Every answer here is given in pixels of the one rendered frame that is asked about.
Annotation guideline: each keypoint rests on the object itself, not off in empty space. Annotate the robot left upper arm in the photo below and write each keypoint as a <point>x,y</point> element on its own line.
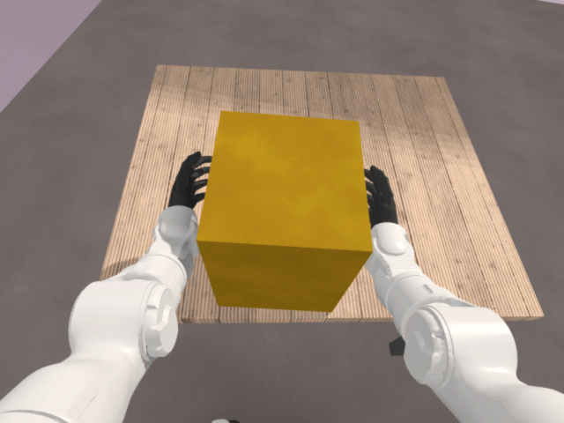
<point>118,329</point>

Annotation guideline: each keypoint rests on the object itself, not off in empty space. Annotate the left robot forearm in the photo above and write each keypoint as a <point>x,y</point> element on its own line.
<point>169,259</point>

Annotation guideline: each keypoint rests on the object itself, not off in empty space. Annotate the table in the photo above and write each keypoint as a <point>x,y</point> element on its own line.
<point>410,129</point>

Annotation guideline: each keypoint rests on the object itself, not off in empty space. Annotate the right robot forearm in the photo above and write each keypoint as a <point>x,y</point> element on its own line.
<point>399,283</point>

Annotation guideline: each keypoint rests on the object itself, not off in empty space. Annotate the carton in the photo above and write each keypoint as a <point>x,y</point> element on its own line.
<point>285,222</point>

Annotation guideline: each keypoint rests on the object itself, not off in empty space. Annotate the robot left hand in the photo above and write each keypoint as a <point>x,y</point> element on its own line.
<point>185,187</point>

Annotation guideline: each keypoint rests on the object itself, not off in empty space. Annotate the robot right hand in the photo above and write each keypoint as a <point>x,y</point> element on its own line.
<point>382,205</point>

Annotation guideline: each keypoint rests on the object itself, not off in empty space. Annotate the robot right upper arm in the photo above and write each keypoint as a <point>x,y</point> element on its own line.
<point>467,356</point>

